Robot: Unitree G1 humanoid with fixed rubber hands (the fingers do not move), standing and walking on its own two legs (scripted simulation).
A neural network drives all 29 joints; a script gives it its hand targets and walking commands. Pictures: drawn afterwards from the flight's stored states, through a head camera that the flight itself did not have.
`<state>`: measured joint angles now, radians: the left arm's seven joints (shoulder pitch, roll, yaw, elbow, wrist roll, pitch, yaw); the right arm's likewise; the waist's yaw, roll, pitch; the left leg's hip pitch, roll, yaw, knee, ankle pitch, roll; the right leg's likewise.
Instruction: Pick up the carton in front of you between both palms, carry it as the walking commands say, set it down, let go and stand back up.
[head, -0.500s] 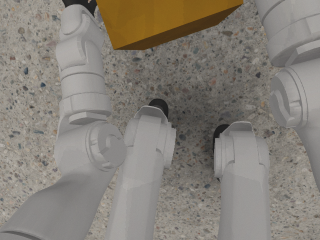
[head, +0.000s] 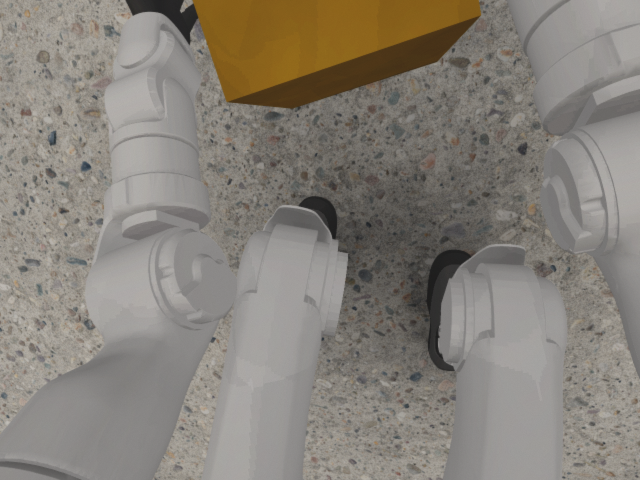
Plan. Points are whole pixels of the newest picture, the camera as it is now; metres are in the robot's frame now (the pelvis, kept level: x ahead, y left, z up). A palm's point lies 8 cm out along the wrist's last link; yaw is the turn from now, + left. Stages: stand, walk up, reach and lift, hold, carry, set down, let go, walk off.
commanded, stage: set down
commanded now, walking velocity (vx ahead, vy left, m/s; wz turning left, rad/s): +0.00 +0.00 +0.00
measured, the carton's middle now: out of the picture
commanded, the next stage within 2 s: let go in 1.84 s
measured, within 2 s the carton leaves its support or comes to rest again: rests again in 0.04 s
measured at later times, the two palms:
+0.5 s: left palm (158, 20) +0.48 +0.26 -0.18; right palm out of the picture +0.59 -0.03 -0.20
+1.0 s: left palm (117, 0) +0.49 +0.28 -0.15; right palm out of the picture +0.63 -0.05 -0.14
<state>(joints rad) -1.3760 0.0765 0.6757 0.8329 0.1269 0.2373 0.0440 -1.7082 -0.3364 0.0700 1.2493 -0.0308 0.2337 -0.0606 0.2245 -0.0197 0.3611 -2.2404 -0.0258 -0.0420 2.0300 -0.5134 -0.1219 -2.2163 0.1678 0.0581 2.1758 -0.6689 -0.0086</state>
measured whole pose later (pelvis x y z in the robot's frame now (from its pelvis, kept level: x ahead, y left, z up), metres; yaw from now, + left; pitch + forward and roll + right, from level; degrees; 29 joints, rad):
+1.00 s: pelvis -0.01 +0.02 +0.00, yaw +1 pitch +39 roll +5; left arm -1.40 0.16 0.43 0.87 -0.17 0.14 0.18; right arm -1.79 -0.56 0.25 1.16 0.15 0.23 0.01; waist 0.23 0.01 0.40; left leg -2.25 0.00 0.03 2.03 -0.46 -0.04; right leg -2.20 0.05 0.06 2.18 -0.66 0.00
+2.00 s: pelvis +0.03 +0.02 +0.24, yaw -1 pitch +46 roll +1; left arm -0.99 0.02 0.49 0.55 0.06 0.27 0.09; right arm -1.41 -0.40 -0.16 1.06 -0.14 0.28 0.09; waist 0.22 -0.05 -0.01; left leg -1.63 -0.01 -0.02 1.09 -0.26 -0.03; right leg -1.58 0.06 0.06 1.18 -0.40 0.00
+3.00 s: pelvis +0.13 +0.01 +0.38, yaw +0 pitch +3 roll +1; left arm 0.23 0.22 0.03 0.43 -0.02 0.06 -0.07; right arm 0.20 -0.20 -0.05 0.47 -0.01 0.04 0.03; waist 0.01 -0.01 0.03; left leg -0.25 -0.02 -0.06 0.43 -0.22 -0.02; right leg -0.17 0.02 0.04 0.45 -0.32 -0.02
